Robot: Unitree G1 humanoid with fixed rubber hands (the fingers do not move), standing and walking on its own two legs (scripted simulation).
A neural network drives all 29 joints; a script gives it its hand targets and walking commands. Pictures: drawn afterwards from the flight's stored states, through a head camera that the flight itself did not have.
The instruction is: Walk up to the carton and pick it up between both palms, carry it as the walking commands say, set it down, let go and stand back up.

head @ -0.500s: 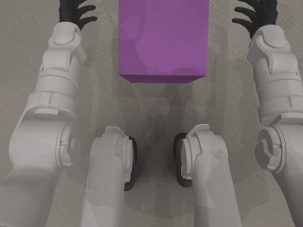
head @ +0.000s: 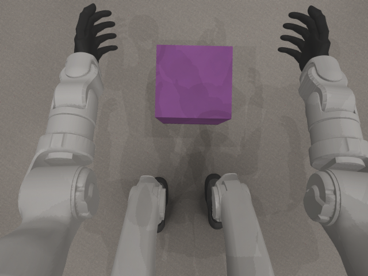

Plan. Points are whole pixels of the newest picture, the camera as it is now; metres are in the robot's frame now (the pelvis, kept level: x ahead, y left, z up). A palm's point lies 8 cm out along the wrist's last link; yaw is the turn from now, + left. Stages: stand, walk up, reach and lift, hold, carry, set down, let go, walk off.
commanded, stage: set down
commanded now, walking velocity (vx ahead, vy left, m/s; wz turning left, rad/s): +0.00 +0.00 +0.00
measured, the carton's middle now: (192, 91) +0.53 -0.02 -0.43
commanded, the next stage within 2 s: let go in 0.40 s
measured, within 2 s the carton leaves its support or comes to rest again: neither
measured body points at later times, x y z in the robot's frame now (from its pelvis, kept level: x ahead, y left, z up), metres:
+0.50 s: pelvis +0.03 +0.00 +0.12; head +0.32 -0.01 +0.46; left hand +0.54 +0.18 +0.01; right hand +0.52 -0.23 +0.01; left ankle +0.09 +0.12 -0.52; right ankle +0.09 -0.11 -0.52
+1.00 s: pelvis +0.08 +0.00 +0.19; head +0.24 -0.01 +0.61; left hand +0.38 +0.21 +0.09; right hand +0.36 -0.25 +0.10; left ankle +0.08 +0.12 -0.52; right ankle +0.09 -0.11 -0.52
